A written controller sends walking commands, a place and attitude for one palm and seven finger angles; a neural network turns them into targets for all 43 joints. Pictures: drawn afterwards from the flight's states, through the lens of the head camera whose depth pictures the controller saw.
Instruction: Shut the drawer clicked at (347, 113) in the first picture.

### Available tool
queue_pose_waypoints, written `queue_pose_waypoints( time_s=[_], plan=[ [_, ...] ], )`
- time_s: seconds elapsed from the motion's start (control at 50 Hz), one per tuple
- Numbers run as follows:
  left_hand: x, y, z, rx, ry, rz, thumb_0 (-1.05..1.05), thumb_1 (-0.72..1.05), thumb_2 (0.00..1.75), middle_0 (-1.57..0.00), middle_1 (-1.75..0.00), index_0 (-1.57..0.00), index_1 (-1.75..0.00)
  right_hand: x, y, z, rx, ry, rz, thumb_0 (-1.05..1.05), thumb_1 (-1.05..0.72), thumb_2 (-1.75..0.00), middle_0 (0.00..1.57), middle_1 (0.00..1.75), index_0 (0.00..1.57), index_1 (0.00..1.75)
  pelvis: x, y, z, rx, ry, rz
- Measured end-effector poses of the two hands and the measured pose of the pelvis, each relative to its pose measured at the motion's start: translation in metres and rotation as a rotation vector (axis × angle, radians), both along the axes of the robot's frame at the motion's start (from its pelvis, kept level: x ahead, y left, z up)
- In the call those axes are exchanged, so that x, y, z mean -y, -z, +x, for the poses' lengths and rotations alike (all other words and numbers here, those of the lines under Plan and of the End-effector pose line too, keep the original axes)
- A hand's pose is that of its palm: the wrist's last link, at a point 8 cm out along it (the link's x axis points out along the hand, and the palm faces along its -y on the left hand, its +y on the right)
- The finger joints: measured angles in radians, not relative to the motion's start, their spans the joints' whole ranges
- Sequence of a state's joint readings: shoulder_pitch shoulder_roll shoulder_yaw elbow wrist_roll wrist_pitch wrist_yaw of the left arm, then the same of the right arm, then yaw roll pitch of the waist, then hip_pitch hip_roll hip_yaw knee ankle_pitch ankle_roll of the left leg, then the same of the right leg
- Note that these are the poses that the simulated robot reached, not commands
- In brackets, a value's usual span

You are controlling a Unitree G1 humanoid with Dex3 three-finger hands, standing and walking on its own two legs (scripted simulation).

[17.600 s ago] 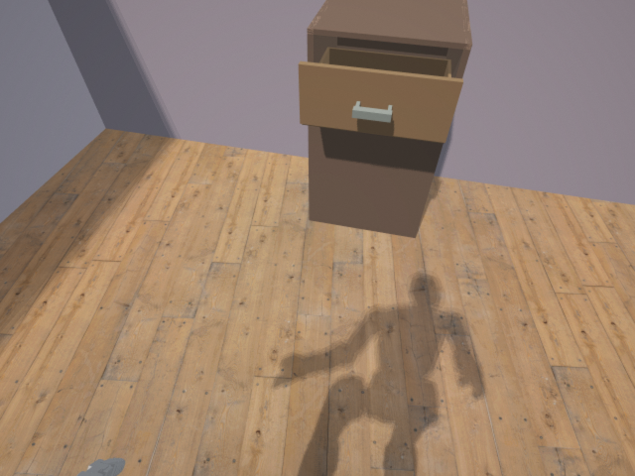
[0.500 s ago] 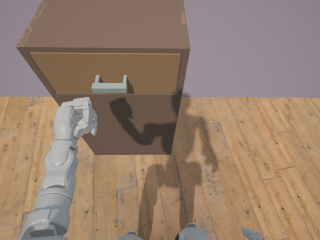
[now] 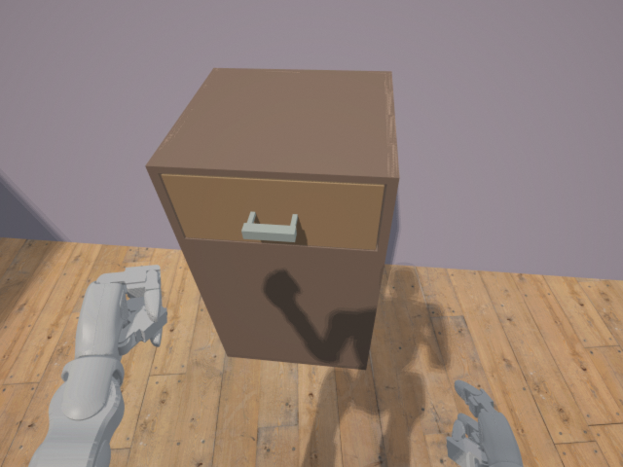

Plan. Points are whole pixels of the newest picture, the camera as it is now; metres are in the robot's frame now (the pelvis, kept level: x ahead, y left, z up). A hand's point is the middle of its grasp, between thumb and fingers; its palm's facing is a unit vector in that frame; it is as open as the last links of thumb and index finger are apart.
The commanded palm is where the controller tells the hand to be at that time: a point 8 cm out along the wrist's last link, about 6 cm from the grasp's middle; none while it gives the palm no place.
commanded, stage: draw the hand back to the body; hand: left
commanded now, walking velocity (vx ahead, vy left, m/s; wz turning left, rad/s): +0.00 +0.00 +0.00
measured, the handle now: (271, 225) +0.57 +0.15 -0.06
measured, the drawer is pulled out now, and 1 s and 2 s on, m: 0.00 0.00 0.00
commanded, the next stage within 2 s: step back with the hand held close in 0.52 s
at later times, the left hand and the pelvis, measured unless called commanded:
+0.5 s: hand (55, 361) +0.16 +0.24 +0.17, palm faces +0.42 -0.82 -0.39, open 3.2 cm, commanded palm +0.12 +0.28 +0.18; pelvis -0.01 +0.00 +0.00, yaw +0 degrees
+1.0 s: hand (54, 367) +0.16 +0.25 +0.16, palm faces +0.30 -0.81 -0.50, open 3.2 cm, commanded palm +0.10 +0.29 +0.18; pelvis -0.04 +0.02 +0.00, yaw -1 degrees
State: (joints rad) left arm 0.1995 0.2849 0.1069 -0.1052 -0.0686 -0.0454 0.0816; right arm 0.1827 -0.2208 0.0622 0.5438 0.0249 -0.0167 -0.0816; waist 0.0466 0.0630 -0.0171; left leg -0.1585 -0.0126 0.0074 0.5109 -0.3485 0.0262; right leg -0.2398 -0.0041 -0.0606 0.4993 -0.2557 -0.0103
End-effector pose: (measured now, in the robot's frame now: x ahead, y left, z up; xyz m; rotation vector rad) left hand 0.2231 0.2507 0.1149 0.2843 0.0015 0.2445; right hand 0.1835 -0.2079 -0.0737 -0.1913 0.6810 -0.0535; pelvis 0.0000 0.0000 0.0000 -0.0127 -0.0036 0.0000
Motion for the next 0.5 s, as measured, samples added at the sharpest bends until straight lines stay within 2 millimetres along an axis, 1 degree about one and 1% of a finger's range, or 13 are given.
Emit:
queue_pose_waypoints(
  time_s=[0.14,0.38,0.44,0.5],
  plan=[
    [-0.010,-0.026,-0.034,0.055,-0.047,0.052,0.02,0.89,0.90,-1.40,-1.60,-1.40,-1.60,-0.003,-0.003,-0.002,0.020,-0.025,0.001,0.01,-0.90,-0.90,0.20,0.30,0.20,0.30,0.000,-0.004,0.000,0.040,0.000,-0.001],
    [-0.026,-0.076,-0.091,0.175,-0.111,0.207,0.02,0.89,0.90,-1.40,-1.60,-1.40,-1.60,0.006,-0.001,-0.019,0.044,-0.006,-0.001,0.01,-0.90,-0.90,0.20,0.30,0.20,0.30,0.000,-0.005,-0.006,0.072,0.007,-0.003],
    [-0.028,-0.079,-0.100,0.193,-0.126,0.221,0.02,0.89,0.90,-1.40,-1.60,-1.40,-1.60,0.008,-0.001,-0.022,0.049,-0.003,-0.002,0.01,-0.90,-0.90,0.20,0.30,0.20,0.30,0.000,-0.004,-0.009,0.078,0.005,-0.003],
    [-0.028,-0.073,-0.102,0.185,-0.138,0.200,0.01,0.89,0.90,-1.40,-1.60,-1.40,-1.60,0.009,0.000,-0.026,0.047,-0.001,-0.007,0.01,-0.90,-0.90,0.20,0.30,0.20,0.30,0.001,-0.004,-0.014,0.082,0.004,-0.002]
  ],
)
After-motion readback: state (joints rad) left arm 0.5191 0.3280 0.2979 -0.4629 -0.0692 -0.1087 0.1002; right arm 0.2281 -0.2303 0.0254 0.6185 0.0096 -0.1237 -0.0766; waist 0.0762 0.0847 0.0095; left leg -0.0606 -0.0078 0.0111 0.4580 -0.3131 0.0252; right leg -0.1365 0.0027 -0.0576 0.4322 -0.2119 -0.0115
